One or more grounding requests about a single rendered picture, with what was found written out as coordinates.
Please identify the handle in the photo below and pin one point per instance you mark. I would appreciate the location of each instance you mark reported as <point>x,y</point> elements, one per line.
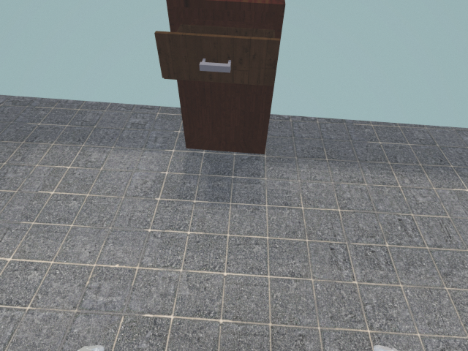
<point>215,67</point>

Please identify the drawer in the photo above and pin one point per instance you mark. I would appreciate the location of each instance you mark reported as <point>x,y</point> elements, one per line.
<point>253,54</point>

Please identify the cabinet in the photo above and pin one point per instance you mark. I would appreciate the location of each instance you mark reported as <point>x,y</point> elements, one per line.
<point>226,116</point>

